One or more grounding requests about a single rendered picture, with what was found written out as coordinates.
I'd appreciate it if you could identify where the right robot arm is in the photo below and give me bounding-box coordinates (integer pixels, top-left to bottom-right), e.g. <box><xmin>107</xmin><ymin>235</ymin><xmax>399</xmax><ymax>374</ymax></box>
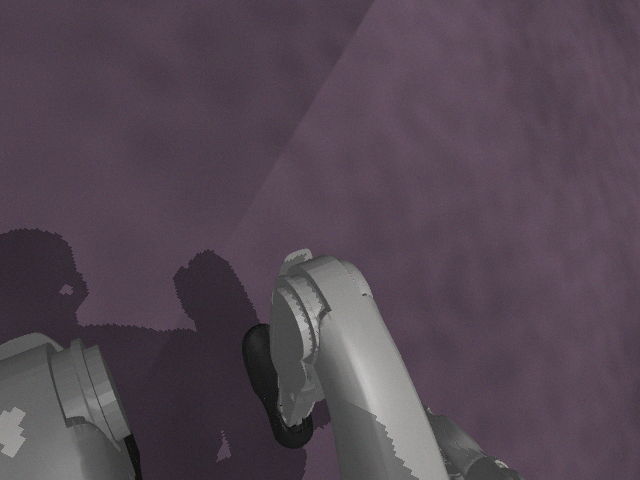
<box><xmin>465</xmin><ymin>456</ymin><xmax>525</xmax><ymax>480</ymax></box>

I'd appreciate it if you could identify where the right robot foot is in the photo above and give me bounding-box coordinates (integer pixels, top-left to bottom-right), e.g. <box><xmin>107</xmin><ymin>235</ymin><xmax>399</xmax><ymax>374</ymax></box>
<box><xmin>242</xmin><ymin>324</ymin><xmax>313</xmax><ymax>449</ymax></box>

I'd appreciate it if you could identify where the right robot hand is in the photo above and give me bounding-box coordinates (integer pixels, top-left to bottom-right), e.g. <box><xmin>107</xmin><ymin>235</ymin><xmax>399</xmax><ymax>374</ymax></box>
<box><xmin>422</xmin><ymin>404</ymin><xmax>487</xmax><ymax>480</ymax></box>

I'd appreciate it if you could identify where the left robot foot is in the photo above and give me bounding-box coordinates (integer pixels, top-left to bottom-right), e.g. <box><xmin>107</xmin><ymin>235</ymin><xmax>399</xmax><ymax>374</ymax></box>
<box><xmin>123</xmin><ymin>431</ymin><xmax>143</xmax><ymax>480</ymax></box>

